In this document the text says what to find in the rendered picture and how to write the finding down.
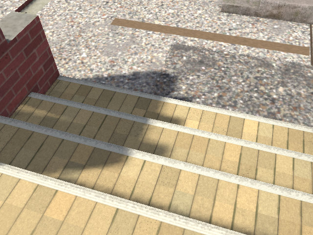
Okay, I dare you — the stairs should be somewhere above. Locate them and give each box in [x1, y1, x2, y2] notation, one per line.
[0, 75, 313, 235]

